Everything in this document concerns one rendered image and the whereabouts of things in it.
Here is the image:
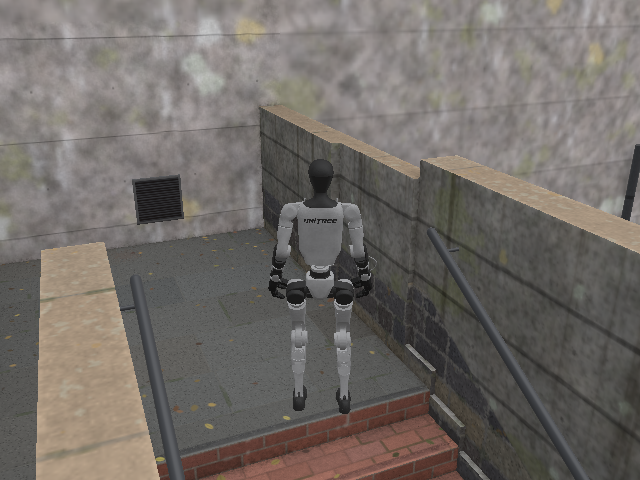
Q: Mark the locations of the stairs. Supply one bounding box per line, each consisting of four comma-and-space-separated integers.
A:
157, 390, 464, 480

